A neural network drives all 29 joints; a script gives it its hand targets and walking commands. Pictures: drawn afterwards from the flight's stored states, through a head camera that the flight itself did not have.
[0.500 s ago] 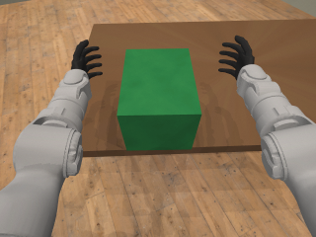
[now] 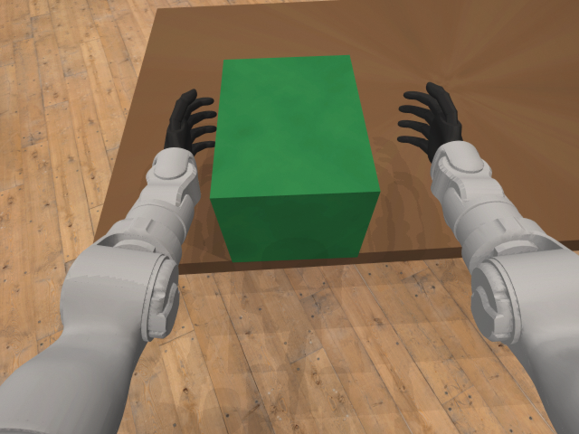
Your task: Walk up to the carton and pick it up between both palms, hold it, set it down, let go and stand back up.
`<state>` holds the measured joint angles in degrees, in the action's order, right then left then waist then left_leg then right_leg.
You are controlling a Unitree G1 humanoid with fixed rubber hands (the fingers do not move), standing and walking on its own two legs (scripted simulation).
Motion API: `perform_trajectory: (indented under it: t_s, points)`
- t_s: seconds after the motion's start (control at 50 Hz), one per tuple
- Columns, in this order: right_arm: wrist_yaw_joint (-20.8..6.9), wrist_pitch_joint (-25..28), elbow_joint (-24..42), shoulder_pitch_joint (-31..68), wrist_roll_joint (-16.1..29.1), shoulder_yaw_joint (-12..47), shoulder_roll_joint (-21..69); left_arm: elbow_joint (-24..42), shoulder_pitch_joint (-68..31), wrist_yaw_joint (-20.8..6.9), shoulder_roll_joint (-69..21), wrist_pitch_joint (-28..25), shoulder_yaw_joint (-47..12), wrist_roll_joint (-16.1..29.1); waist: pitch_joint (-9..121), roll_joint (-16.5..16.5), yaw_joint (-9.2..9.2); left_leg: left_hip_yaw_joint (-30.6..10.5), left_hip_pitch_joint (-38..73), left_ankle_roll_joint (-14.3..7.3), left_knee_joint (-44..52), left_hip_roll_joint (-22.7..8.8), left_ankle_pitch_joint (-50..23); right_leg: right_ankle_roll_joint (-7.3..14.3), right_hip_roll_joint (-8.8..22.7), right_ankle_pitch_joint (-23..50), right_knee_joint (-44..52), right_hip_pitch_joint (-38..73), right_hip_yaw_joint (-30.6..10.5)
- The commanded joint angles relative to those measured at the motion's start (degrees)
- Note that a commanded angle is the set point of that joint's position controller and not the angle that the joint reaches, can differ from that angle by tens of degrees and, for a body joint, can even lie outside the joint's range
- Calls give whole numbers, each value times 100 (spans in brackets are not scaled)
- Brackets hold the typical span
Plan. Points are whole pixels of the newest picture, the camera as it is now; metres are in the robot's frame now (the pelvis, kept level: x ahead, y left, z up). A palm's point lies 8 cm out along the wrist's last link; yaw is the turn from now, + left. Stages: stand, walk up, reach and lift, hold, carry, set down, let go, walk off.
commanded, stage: reach and lift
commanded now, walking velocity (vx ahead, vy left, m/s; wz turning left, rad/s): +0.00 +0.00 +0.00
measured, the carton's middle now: (290, 159) +0.53 +0.04 +0.04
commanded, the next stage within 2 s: none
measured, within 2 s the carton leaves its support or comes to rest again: neither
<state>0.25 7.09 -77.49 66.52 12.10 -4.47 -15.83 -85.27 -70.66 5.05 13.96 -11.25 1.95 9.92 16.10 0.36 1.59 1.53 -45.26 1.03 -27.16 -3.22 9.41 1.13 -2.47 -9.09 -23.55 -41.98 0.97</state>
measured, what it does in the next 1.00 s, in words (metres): stands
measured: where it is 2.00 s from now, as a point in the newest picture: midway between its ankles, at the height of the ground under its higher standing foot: outside the picture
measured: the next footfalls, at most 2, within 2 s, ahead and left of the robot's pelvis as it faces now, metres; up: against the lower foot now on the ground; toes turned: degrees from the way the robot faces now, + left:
none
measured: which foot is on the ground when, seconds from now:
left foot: down 0.00-1.00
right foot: down 0.00-1.00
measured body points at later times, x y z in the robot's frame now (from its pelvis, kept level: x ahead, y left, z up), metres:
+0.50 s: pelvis +0.01 +0.00 +0.01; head +0.12 +0.02 +0.45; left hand +0.50 +0.19 +0.10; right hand +0.50 -0.11 +0.09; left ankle +0.00 +0.12 -0.73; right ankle -0.01 -0.11 -0.73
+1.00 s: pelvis +0.03 +0.00 +0.02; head +0.11 +0.00 +0.46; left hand +0.48 +0.18 +0.09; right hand +0.49 -0.12 +0.09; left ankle +0.00 +0.12 -0.73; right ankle -0.01 -0.11 -0.73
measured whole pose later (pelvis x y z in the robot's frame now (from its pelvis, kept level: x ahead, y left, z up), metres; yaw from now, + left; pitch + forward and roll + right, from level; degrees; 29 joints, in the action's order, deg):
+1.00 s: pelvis +0.03 +0.00 +0.02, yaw +1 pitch +15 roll +0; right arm -0.5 9.5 -51.9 51.6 -32.8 -43.2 7.4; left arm -57.2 -54.8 1.0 -2.5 -5.0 39.4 -25.8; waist 4.7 1.0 2.6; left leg 4.0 -24.0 0.8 -18.4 -2.0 9.1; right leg 0.9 -0.6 -11.3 -19.5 -22.9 1.9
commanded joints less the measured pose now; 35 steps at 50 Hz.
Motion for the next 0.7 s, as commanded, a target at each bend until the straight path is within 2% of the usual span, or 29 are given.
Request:
perform_trajectory:
  t_s: [0.0,0.04,0.06,0.08,0.12,0.18,0.22,0.32,0.34,0.4,0.44,0.48,0.56,0.6,0.68]
  points:
    - [28,256,716,2384,2,193,-489,497,-2063,-148,711,-311,457,-256,3571,394,187,160,1964,155,83,202,-2288,-472,268,3649,-475,3191,-71]
    - [50,301,1028,2449,-45,146,-380,663,-2154,-177,717,-383,533,-328,3785,404,195,207,1802,118,151,229,-2262,-482,298,3740,-476,3324,-125]
    - [62,310,1147,2445,-123,91,-284,797,-2206,-174,641,-411,507,-311,3841,425,129,198,1811,116,140,231,-2258,-470,308,3747,-492,3340,-122]
    - [59,344,1344,2567,-172,51,-246,801,-2258,-172,638,-426,564,-335,3833,504,163,213,1842,124,112,224,-2306,-484,291,3759,-488,3256,-91]
    - [85,361,1414,2582,-368,-110,-131,939,-2394,-192,486,-439,593,-395,3835,423,44,236,1999,146,104,251,-2300,-466,310,3789,-440,3214,-77]
    - [101,337,1164,2431,-766,-431,157,769,-2308,-256,184,-374,823,-769,3371,204,13,299,2470,206,134,244,-2339,-415,289,3536,-274,3069,-17]
    - [127,360,972,2234,-1066,-736,438,861,-2210,-311,-146,-318,1057,-1106,3220,93,-56,323,2831,256,91,222,-2672,-429,275,3645,-183,2944,13]
    - [105,618,1347,1921,-2536,-1980,1373,1591,-1920,-383,-1180,-161,1903,-2331,3510,-372,-177,385,3641,342,56,240,-3422,-314,189,3572,32,2825,171]
    - [56,656,1405,1870,-2830,-2216,1683,1741,-1931,-403,-1464,-128,2099,-2611,3446,-443,-137,443,3783,369,27,231,-3490,-297,167,3449,106,2745,215]
    - [-310,697,1540,1780,-3881,-2786,3017,1883,-1838,-577,-2945,42,2184,-3240,2983,-605,-151,432,4476,431,67,136,-3814,-187,96,2743,405,2265,394]
    - [-590,726,1570,1567,-4342,-2885,3702,1830,-1507,-659,-3656,133,2178,-3500,2679,-558,-91,399,4872,439,75,7,-4122,-153,50,2490,519,2113,487]
    - [-722,685,1619,1504,-4561,-2968,3915,1747,-1199,-681,-3912,293,2302,-3711,2346,-497,2,434,4908,363,108,-27,-4313,-152,59,2521,573,2204,491]
    - [-835,419,1597,1281,-4668,-2857,4110,1884,-928,-688,-3906,547,2550,-3860,2005,-280,103,551,4739,214,283,28,-3734,-259,57,2162,558,2349,502]
    - [-865,343,1688,1264,-4703,-2792,4130,1912,-788,-691,-3876,632,2603,-3853,1898,-165,135,543,4784,150,255,5,-3861,-302,59,2074,536,2289,516]
    - [-839,387,1894,1204,-4806,-2859,4170,2237,-822,-691,-3956,621,2516,-3701,2177,-114,9,584,4902,130,190,13,-3987,-349,76,2095,485,2250,530]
